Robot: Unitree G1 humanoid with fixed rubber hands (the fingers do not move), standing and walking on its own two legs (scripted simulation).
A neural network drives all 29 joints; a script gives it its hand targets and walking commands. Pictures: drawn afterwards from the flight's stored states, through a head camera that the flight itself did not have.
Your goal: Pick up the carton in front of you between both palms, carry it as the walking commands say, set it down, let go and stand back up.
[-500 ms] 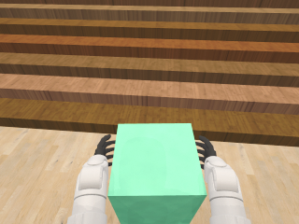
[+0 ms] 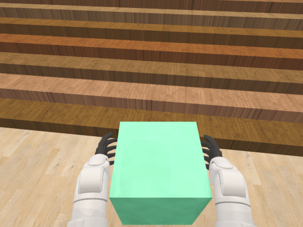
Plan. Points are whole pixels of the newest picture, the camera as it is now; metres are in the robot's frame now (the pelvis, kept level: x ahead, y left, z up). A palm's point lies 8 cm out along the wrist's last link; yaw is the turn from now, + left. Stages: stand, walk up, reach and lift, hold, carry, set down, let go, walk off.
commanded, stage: carry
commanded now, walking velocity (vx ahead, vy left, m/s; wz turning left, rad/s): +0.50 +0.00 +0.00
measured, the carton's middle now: (157, 175) +0.29 +0.00 +0.00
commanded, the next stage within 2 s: none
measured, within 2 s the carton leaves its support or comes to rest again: neither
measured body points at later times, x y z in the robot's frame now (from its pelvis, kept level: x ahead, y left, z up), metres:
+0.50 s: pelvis +0.22 +0.00 +0.01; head +0.21 +0.00 +0.46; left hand +0.49 +0.16 +0.09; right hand +0.50 -0.14 +0.09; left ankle +0.24 +0.13 -0.69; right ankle +0.13 -0.09 -0.74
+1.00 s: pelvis +0.53 +0.05 +0.01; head +0.54 +0.07 +0.46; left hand +0.84 +0.20 +0.13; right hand +0.83 -0.11 +0.14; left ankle +0.45 +0.12 -0.74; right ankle +0.64 -0.09 -0.69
